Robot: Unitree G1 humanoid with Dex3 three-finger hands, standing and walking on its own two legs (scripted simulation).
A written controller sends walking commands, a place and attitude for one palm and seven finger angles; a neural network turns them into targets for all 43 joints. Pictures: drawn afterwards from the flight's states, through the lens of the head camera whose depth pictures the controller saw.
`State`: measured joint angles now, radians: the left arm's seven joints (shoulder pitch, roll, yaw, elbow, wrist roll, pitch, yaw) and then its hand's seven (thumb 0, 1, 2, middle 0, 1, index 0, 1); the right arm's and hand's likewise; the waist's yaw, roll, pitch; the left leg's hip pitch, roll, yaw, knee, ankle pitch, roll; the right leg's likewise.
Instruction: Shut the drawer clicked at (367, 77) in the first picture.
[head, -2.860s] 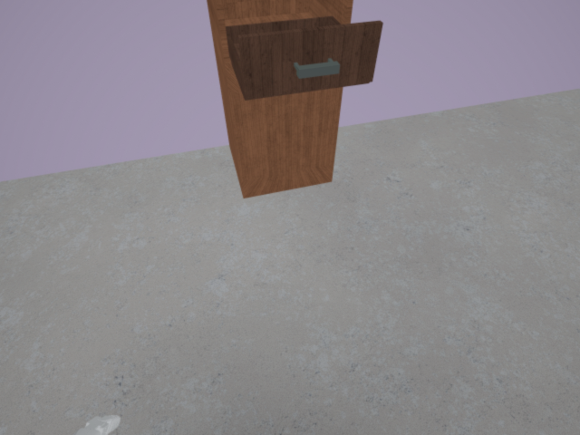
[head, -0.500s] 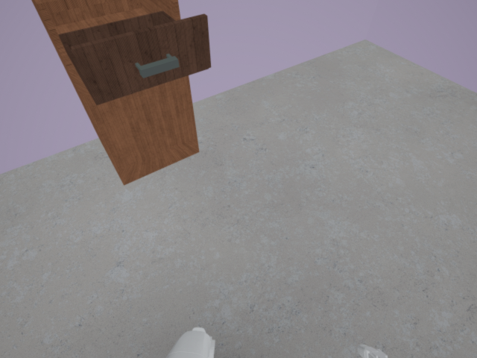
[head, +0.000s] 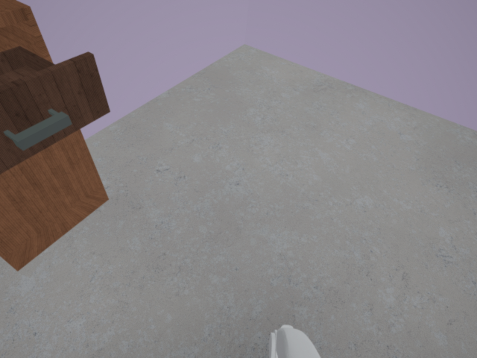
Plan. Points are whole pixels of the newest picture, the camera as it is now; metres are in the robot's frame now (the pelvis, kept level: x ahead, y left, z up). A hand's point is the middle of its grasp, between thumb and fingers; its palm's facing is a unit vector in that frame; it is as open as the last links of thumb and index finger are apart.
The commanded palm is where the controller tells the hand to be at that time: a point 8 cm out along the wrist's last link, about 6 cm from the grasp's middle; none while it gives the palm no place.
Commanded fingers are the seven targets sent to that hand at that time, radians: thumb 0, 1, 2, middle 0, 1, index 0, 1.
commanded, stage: walk to a spot facing it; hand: left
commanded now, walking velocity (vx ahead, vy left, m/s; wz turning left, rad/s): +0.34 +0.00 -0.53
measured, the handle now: (37, 126) +0.58 +0.50 +0.01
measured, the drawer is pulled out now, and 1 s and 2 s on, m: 0.28 0.28 0.28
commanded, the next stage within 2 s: turn to face it in 1.12 s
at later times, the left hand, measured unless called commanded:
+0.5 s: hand (169, 278) +0.31 +0.16 -0.17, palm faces -0.20 -0.95 -0.24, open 7.2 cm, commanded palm none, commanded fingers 0.00 0.90 0.90 -0.20 -0.30 -0.20 -0.30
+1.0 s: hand (193, 197) +0.55 +0.14 -0.17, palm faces -0.41 -0.89 -0.17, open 7.4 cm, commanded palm none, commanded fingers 0.00 0.90 0.90 -0.20 -0.30 -0.20 -0.30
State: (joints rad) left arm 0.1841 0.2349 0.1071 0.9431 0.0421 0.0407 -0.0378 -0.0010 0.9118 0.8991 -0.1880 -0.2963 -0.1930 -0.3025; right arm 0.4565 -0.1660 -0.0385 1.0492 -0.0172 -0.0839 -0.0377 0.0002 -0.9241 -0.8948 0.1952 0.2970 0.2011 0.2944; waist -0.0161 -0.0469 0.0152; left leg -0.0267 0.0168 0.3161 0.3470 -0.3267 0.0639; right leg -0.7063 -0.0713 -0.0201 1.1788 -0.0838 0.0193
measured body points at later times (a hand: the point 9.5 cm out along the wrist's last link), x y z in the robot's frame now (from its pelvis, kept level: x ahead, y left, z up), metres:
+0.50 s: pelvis +0.22 -0.03 -0.01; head +0.23 -0.03 +0.44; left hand +0.32 +0.21 -0.15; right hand +0.21 -0.27 -0.15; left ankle +0.28 +0.12 -0.67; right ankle +0.19 -0.09 -0.74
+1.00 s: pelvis +0.40 -0.01 +0.00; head +0.43 +0.00 +0.45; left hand +0.57 +0.18 -0.16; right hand +0.32 -0.25 -0.13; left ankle +0.44 +0.09 -0.74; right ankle +0.38 -0.15 -0.66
